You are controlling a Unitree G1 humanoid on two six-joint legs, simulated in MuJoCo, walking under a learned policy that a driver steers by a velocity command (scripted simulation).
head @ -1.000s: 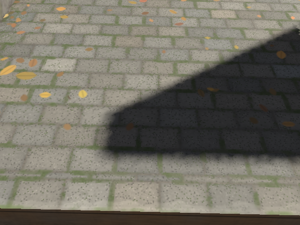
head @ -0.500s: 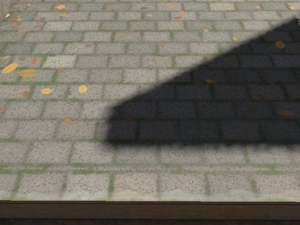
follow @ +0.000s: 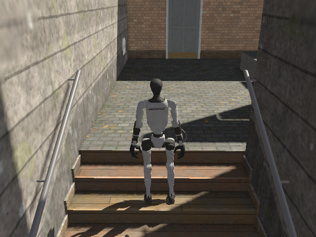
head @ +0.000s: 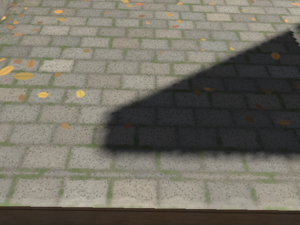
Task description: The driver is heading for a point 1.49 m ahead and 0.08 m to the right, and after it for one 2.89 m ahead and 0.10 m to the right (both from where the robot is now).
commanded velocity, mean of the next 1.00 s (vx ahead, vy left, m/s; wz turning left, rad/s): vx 0.46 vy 0.00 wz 0.00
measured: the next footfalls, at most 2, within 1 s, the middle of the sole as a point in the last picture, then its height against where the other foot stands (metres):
right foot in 0.36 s outside the picture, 0.16 m higher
left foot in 0.96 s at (122, 168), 0.16 m higher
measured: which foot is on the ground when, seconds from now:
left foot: down 0.00-0.40, up 0.42-0.94, down 0.96-1.00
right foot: up 0.00-0.34, down 0.36-0.96, up 0.98-1.00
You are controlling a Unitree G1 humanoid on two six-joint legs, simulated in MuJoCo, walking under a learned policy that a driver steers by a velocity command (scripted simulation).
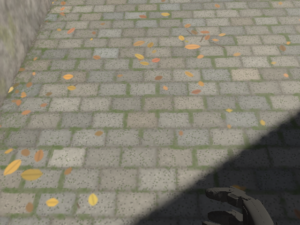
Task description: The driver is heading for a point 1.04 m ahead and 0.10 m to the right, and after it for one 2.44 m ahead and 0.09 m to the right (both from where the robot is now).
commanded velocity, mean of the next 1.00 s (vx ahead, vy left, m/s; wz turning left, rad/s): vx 0.50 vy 0.00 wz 0.00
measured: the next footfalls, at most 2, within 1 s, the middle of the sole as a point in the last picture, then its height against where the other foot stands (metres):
right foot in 0.64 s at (197, 207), level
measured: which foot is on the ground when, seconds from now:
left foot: down 0.00-0.66, up 0.68-1.00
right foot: up 0.00-0.62, down 0.64-1.00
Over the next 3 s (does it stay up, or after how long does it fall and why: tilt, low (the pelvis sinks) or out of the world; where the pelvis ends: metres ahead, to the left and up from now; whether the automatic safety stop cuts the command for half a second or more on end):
stays up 1.34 -0.16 0.13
